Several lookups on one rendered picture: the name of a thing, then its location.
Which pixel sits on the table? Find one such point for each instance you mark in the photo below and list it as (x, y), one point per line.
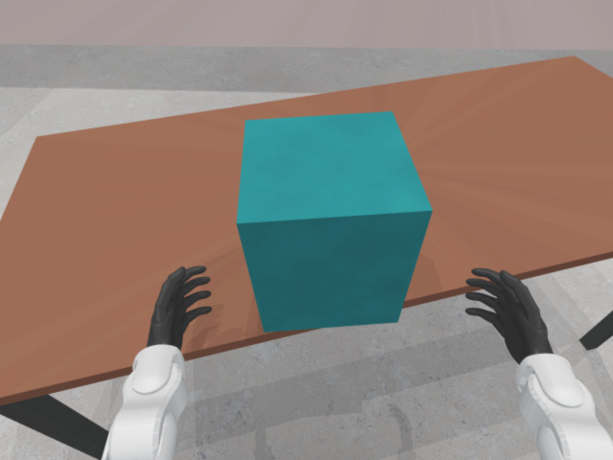
(516, 162)

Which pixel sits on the robot right hand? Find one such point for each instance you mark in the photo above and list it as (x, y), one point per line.
(517, 316)

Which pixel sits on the carton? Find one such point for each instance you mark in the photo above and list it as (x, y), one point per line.
(331, 218)

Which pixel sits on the right robot forearm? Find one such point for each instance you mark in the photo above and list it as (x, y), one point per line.
(560, 410)

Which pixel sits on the robot left hand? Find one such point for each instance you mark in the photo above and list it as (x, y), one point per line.
(170, 319)

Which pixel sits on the left robot forearm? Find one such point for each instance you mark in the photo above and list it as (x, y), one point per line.
(155, 394)

